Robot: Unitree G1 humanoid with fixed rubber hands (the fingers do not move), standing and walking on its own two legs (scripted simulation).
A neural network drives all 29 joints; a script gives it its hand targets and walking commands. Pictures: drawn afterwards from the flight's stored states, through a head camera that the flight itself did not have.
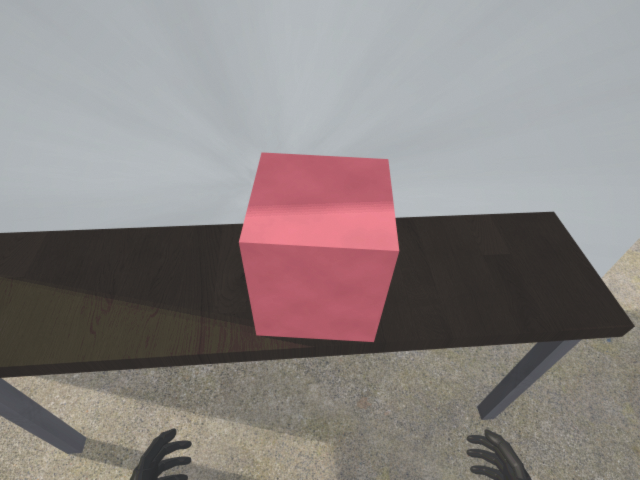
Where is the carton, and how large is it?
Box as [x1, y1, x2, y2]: [239, 152, 398, 341]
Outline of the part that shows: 262,152 239,239 240,251 256,334 373,341 398,253 398,244 387,159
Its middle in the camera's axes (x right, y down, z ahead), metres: +0.00 +0.02 +0.66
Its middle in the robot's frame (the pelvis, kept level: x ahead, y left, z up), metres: +0.48 +0.04 -0.03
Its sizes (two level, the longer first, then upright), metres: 0.210 0.200 0.250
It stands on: a table, 0.62 m high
